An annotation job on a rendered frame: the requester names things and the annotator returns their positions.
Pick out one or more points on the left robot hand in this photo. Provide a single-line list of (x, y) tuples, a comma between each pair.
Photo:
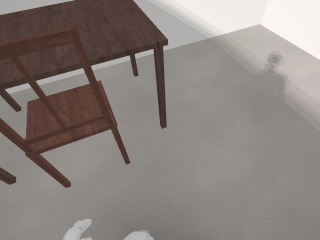
[(78, 228)]

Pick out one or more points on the chair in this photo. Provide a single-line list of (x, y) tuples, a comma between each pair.
[(64, 117)]

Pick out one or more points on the table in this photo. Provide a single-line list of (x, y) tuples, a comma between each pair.
[(108, 30)]

